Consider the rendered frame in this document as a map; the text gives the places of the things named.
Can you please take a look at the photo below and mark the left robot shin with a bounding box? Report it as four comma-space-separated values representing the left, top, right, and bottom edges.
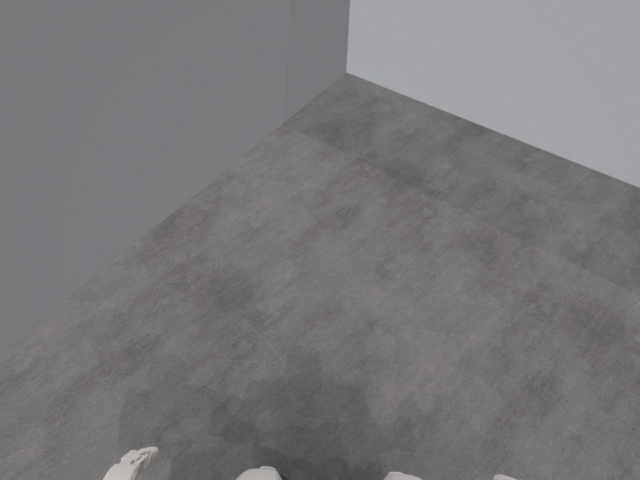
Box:
259, 466, 282, 479

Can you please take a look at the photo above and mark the robot left hand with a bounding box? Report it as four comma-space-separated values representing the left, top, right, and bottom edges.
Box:
103, 447, 159, 480

